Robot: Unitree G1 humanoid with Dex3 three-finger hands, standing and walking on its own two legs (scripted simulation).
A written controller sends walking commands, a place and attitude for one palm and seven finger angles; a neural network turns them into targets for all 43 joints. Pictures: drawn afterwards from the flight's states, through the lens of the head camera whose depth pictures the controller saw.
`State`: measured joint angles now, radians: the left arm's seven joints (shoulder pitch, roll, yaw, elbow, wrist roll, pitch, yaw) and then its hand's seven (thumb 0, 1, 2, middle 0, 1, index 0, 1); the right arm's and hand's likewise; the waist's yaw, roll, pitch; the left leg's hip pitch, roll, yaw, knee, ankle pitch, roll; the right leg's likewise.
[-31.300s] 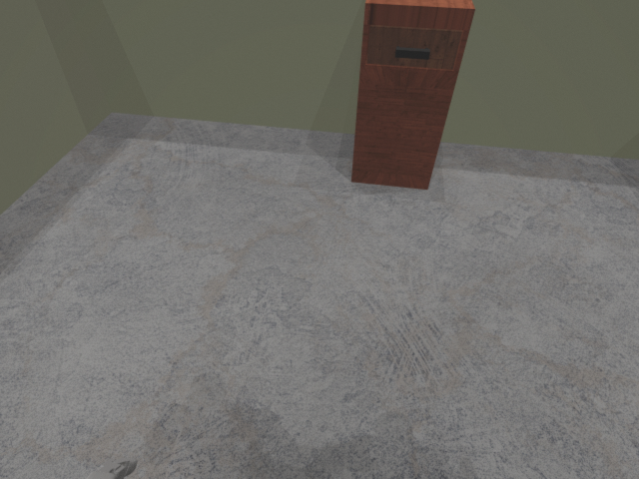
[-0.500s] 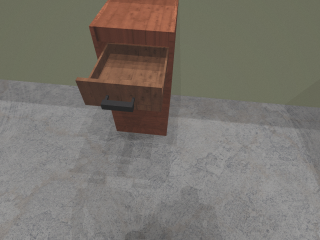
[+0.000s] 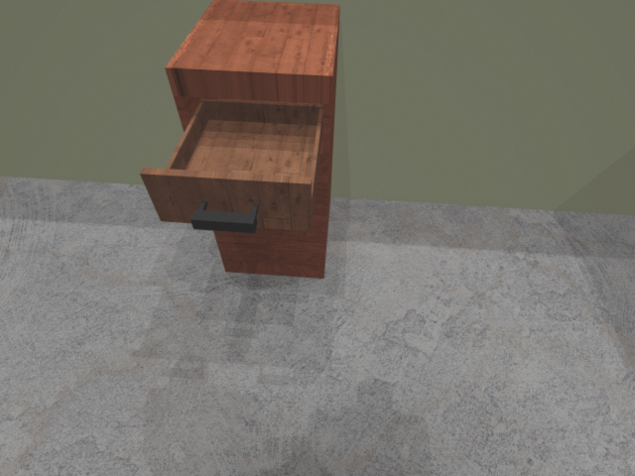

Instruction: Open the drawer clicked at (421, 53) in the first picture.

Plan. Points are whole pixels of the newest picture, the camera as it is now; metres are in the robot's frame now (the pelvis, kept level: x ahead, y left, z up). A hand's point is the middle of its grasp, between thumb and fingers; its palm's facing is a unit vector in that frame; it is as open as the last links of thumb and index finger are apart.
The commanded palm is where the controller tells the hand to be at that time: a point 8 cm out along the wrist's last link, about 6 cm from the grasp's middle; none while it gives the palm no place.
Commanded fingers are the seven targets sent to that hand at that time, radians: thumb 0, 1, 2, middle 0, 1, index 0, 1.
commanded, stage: look to check the result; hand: left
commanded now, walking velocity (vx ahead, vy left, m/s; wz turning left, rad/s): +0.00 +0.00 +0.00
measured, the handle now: (227, 213) +0.61 +0.22 -0.10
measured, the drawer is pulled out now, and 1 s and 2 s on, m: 0.29 0.29 0.29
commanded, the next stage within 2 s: stand and wait in 0.62 s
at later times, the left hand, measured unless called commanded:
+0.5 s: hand out of the picture +0.01 +0.16 -0.18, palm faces +0.02 -0.98 -0.19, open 7.4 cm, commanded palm none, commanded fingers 0.00 0.90 0.90 -0.20 -0.30 -0.20 -0.30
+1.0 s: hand out of the picture +0.02 +0.16 -0.18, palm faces +0.02 -0.98 -0.20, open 7.4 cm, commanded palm none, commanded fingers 0.00 0.90 0.90 -0.20 -0.30 -0.20 -0.30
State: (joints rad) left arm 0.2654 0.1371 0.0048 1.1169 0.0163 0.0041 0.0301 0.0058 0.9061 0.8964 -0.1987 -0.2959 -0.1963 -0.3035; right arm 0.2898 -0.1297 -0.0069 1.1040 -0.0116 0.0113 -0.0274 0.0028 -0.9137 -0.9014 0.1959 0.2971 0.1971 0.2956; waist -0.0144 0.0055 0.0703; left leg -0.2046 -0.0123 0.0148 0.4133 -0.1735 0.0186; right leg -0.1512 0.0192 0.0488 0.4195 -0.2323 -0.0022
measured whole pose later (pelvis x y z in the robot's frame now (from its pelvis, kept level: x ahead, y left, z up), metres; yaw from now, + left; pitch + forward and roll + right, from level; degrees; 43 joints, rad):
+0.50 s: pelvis +0.01 -0.01 +0.00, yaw +0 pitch -2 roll +0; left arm 0.27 0.14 0.01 1.13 0.01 0.00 0.04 0.01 0.90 0.90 -0.20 -0.30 -0.20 -0.30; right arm 0.27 -0.13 -0.01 1.11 -0.01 0.01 -0.03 0.00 -0.92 -0.90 0.20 0.30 0.20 0.30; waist -0.01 0.01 0.08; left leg -0.18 0.00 0.01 0.41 -0.19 0.00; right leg -0.13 0.03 0.04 0.41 -0.24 -0.02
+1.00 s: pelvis +0.02 -0.01 +0.00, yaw +0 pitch -2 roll +0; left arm 0.26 0.15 0.01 1.13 0.01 0.00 0.04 0.01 0.90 0.90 -0.20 -0.30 -0.20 -0.30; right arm 0.26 -0.13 -0.01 1.12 -0.01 0.01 -0.03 0.00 -0.91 -0.90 0.20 0.30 0.20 0.30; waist -0.01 0.01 0.08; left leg -0.17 0.01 0.01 0.40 -0.20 0.00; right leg -0.11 0.04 0.05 0.39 -0.24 -0.02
